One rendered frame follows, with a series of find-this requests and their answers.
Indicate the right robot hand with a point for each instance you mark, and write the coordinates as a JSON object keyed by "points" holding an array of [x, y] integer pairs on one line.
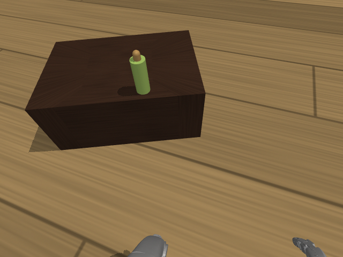
{"points": [[308, 247]]}

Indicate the bottle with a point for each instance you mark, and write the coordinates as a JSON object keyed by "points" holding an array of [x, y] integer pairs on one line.
{"points": [[140, 74]]}

